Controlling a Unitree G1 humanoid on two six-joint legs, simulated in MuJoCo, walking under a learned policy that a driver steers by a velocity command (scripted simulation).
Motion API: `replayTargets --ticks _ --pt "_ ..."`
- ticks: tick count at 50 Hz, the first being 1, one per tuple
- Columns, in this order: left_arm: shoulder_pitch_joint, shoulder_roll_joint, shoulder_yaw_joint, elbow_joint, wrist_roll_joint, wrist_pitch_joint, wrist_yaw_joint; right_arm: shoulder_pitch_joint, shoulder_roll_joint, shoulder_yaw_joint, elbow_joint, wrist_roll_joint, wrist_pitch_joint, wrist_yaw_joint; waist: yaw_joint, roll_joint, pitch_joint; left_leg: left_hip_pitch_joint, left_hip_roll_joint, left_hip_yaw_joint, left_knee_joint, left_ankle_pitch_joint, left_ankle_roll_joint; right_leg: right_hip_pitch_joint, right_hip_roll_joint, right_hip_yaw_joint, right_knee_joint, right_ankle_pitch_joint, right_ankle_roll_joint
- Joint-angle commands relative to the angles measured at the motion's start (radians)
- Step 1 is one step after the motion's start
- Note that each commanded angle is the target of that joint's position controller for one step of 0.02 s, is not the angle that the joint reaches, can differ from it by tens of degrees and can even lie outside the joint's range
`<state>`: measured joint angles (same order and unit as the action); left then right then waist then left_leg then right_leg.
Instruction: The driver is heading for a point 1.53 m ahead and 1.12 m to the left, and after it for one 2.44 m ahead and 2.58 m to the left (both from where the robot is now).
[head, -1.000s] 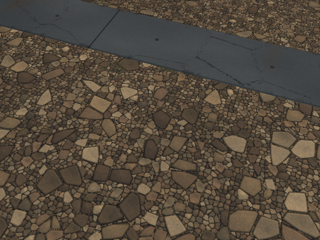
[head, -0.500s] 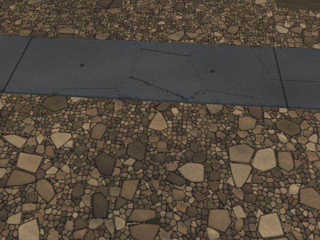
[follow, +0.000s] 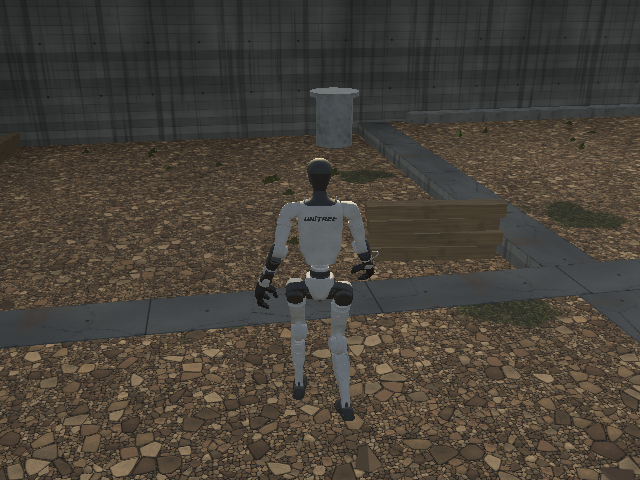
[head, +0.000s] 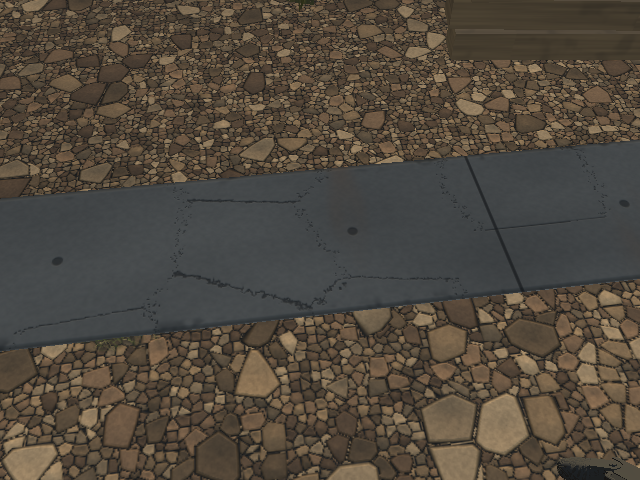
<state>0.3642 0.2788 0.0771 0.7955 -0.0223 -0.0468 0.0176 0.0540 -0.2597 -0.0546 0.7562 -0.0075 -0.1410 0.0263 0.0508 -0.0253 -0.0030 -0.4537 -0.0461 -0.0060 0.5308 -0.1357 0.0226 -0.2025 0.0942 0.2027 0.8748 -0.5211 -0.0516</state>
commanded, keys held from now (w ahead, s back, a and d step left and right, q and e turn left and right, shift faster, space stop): q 1.00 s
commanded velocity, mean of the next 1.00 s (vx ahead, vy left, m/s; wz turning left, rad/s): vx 0.11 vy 0.00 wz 0.39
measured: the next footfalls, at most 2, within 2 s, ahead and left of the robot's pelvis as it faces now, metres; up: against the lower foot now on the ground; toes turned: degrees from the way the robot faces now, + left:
right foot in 0.38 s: +0.25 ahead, -0.11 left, +0.00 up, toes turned +11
left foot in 0.78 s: +0.14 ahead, +0.14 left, +0.00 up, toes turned +24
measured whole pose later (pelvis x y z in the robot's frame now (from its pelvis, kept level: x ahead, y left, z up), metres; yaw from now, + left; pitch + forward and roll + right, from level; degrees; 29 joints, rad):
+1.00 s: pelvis +0.13 +0.03 +0.02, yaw +29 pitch +3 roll -3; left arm 0.13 0.32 0.10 0.73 0.01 0.01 0.05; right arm 0.20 -0.30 -0.06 0.63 0.00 0.03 -0.02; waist 0.00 -0.03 0.04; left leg -0.31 -0.04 -0.08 0.47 -0.20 0.05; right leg -0.56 0.00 0.04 1.08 -0.38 0.07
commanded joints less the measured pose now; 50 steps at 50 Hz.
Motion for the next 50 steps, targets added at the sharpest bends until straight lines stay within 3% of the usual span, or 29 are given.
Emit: replayTargets --ticks 1,2,3,5,7,10,15,17,18,19,20,21,22,23,24,26,31,34,36,38,39,40,41,42,43,44,45,47,50 --pt "-0.008 0.134 0.013 -0.083 -0.007 -0.027 0.001 0.243 -0.137 -0.045 0.009 0.015 0.011 0.000 -0.127 0.149 -0.101 0.612 0.392 -0.610 -0.224 -0.102 0.232 -0.579 -0.060 -0.008 0.439 0.028 0.024" --pt "-0.071 0.127 0.012 -0.099 0.018 -0.026 0.004 0.175 -0.123 -0.032 -0.008 0.003 0.020 0.003 -0.098 0.065 -0.051 0.477 0.351 -0.481 -0.219 0.166 0.221 -0.525 -0.099 -0.066 0.412 0.079 0.035" --pt "-0.094 0.117 0.015 -0.113 0.037 -0.029 0.004 0.141 -0.110 -0.025 -0.010 0.000 0.025 0.005 -0.070 0.054 -0.034 0.388 0.322 -0.402 -0.210 0.399 0.226 -0.479 -0.127 -0.088 0.355 0.101 0.046" --pt "-0.082 0.065 0.006 -0.121 0.039 -0.028 0.003 0.137 -0.076 -0.008 0.005 -0.002 0.027 0.005 -0.035 0.100 -0.058 0.320 0.248 -0.280 -0.207 0.658 0.208 -0.378 -0.148 -0.114 0.208 0.110 0.064" --pt "-0.097 0.023 -0.008 -0.131 0.035 -0.025 0.007 0.150 -0.126 -0.022 0.021 0.002 0.036 -0.007 -0.030 0.134 -0.090 0.300 0.229 -0.226 -0.203 0.786 0.218 -0.321 -0.126 -0.151 0.045 0.145 0.087" --pt "-0.151 0.036 -0.010 -0.138 0.025 -0.011 0.013 0.164 -0.208 -0.051 0.021 0.019 0.069 -0.027 -0.042 0.144 -0.131 0.260 0.218 -0.209 -0.203 0.708 0.206 -0.222 -0.083 -0.166 -0.105 0.288 0.101" --pt "-0.258 0.063 -0.001 -0.170 0.019 0.009 0.014 0.194 -0.188 -0.052 0.020 0.038 0.110 -0.046 -0.065 0.161 -0.090 0.237 0.203 -0.296 -0.170 0.364 0.166 -0.174 -0.054 -0.133 -0.271 0.344 0.094" --pt "-0.224 0.074 0.008 -0.164 0.019 -0.004 0.008 0.154 -0.178 -0.052 -0.001 0.043 0.122 -0.055 -0.023 0.161 -0.079 0.218 0.172 -0.338 -0.116 0.231 0.129 -0.077 -0.056 -0.131 -0.442 0.435 0.071" --pt "-0.199 0.099 0.017 -0.159 0.027 -0.011 0.011 0.158 -0.151 -0.045 -0.011 0.040 0.125 -0.058 -0.017 0.138 -0.090 0.176 0.132 -0.333 -0.059 0.141 0.090 0.017 -0.111 -0.114 -0.512 0.530 0.044" --pt "-0.147 0.163 0.031 -0.164 0.048 -0.010 0.022 0.176 -0.091 -0.027 -0.031 0.021 0.123 -0.057 -0.021 0.001 -0.159 0.061 0.066 -0.263 0.130 -0.093 0.038 0.178 -0.310 0.029 -0.489 0.750 -0.029" --pt "-0.150 0.200 0.038 -0.174 0.061 0.007 0.025 0.296 -0.048 -0.016 -0.037 0.014 0.117 -0.054 -0.077 -0.229 -0.199 -0.128 -0.057 -0.127 0.326 -0.562 -0.015 0.288 -0.516 0.235 -0.470 0.992 -0.189" --pt "-0.132 0.165 0.035 -0.166 0.053 0.014 0.020 0.301 -0.131 -0.033 -0.035 0.016 0.118 -0.052 -0.053 -0.227 -0.211 -0.190 -0.001 -0.097 0.525 -0.570 -0.053 0.249 -0.567 0.320 -0.510 0.904 -0.266" --pt "-0.167 0.113 0.021 -0.176 0.047 0.012 0.018 0.269 -0.187 -0.054 -0.027 0.025 0.130 -0.054 -0.051 -0.135 -0.163 -0.210 0.031 -0.101 0.623 -0.494 -0.070 0.202 -0.495 0.229 -0.518 0.798 -0.237" --pt "-0.223 0.091 0.013 -0.180 0.043 0.014 0.016 0.260 -0.188 -0.062 -0.018 0.027 0.151 -0.060 -0.068 -0.092 -0.125 -0.211 0.049 -0.095 0.654 -0.426 -0.087 0.144 -0.430 0.132 -0.526 0.713 -0.191" --pt "-0.264 0.083 0.008 -0.185 0.038 0.016 0.014 0.256 -0.185 -0.065 -0.017 0.024 0.171 -0.066 -0.076 -0.094 -0.096 -0.197 0.062 -0.091 0.671 -0.375 -0.102 0.085 -0.398 0.069 -0.541 0.664 -0.169" --pt "-0.287 0.100 0.012 -0.176 0.047 0.020 0.015 0.243 -0.141 -0.057 -0.039 0.025 0.190 -0.063 -0.084 -0.110 -0.058 -0.139 0.061 -0.050 0.660 -0.296 -0.119 -0.014 -0.349 -0.040 -0.575 0.660 -0.165" --pt "-0.264 0.134 0.027 -0.153 0.041 0.032 0.028 0.150 -0.095 -0.035 -0.116 0.022 0.188 -0.039 -0.048 -0.128 -0.096 -0.058 0.095 -0.006 0.406 -0.225 -0.112 0.029 -0.373 -0.132 -0.574 0.663 -0.186" --pt "-0.253 0.169 0.039 -0.142 0.030 0.038 0.021 0.131 -0.117 -0.039 -0.143 0.023 0.190 -0.021 -0.037 -0.141 -0.110 0.024 0.089 0.033 0.287 -0.219 -0.084 0.037 -0.402 -0.151 -0.557 0.654 -0.181" --pt "-0.248 0.183 0.044 -0.133 0.017 0.039 0.016 0.135 -0.128 -0.045 -0.154 0.024 0.195 -0.011 -0.044 -0.146 -0.102 0.069 0.081 0.051 0.187 -0.201 -0.053 0.048 -0.417 -0.155 -0.527 0.619 -0.159" --pt "-0.253 0.177 0.044 -0.120 -0.002 0.041 0.016 0.190 -0.129 -0.053 -0.138 0.021 0.196 -0.005 -0.079 -0.126 -0.101 0.195 0.044 0.083 -0.005 -0.077 -0.003 0.007 -0.389 -0.202 -0.440 0.538 -0.094" --pt "-0.199 0.146 0.037 -0.094 0.002 0.043 0.013 0.223 -0.159 -0.066 -0.130 0.016 0.195 -0.013 -0.081 -0.058 -0.095 0.301 0.047 0.035 -0.097 0.034 0.032 -0.072 -0.348 -0.258 -0.341 0.433 -0.023" --pt "-0.175 0.083 0.020 -0.111 0.043 0.042 0.004 0.243 -0.275 -0.094 -0.147 0.012 0.192 -0.032 -0.049 0.232 -0.093 0.452 0.284 -0.288 -0.149 0.371 0.123 -0.310 -0.227 -0.372 -0.047 0.113 0.087" --pt "-0.254 0.087 0.017 -0.166 0.055 0.039 0.012 0.222 -0.331 -0.096 -0.182 -0.016 0.178 -0.029 -0.082 0.345 -0.086 0.417 0.457 -0.515 -0.176 0.503 0.321 -0.509 -0.099 -0.276 0.178 -0.165 0.130" --pt "-0.316 0.131 0.030 -0.171 0.039 0.038 0.019 0.239 -0.283 -0.086 -0.179 -0.030 0.157 -0.022 -0.129 0.224 -0.115 0.383 0.416 -0.479 -0.198 0.407 0.332 -0.507 -0.114 -0.167 0.290 -0.136 0.117" --pt "-0.308 0.138 0.036 -0.165 0.023 0.043 0.023 0.194 -0.257 -0.076 -0.175 -0.021 0.143 -0.023 -0.092 0.186 -0.087 0.363 0.355 -0.398 -0.190 0.344 0.274 -0.513 -0.127 -0.143 0.308 -0.045 0.101" --pt "-0.276 0.135 0.040 -0.139 0.028 0.049 0.033 0.140 -0.227 -0.069 -0.181 0.000 0.141 -0.028 -0.064 0.141 -0.081 0.352 0.304 -0.346 -0.181 0.285 0.219 -0.509 -0.137 -0.132 0.287 0.031 0.101" --pt "-0.261 0.144 0.044 -0.132 0.035 0.054 0.039 0.106 -0.205 -0.060 -0.189 0.016 0.144 -0.034 -0.050 0.156 -0.078 0.330 0.282 -0.322 -0.180 0.289 0.198 -0.489 -0.137 -0.130 0.276 0.079 0.107" --pt "-0.234 0.130 0.043 -0.126 0.033 0.051 0.033 0.103 -0.193 -0.052 -0.196 0.011 0.150 -0.044 -0.035 0.161 -0.103 0.304 0.249 -0.302 -0.180 0.316 0.198 -0.430 -0.110 -0.138 0.288 0.143 0.118" --pt "-0.254 0.105 0.033 -0.132 0.025 0.045 0.029 0.128 -0.200 -0.055 -0.195 0.013 0.154 -0.056 -0.051 0.156 -0.105 0.341 0.235 -0.323 -0.176 0.266 0.198 -0.429 -0.095 -0.130 0.151 0.182 0.129"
